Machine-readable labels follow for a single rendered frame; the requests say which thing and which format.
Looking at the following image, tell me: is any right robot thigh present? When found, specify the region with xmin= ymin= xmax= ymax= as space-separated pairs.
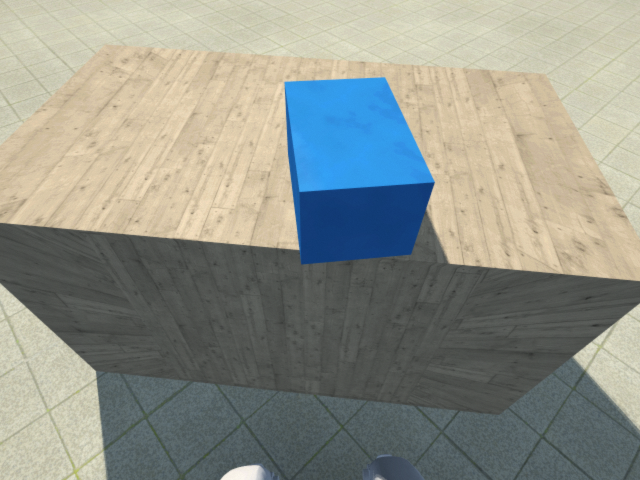
xmin=362 ymin=456 xmax=425 ymax=480

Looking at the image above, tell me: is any carton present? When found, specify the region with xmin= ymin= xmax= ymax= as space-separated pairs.
xmin=284 ymin=77 xmax=435 ymax=265

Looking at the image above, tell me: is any pedestal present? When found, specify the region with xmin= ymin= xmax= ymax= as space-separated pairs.
xmin=0 ymin=44 xmax=640 ymax=415

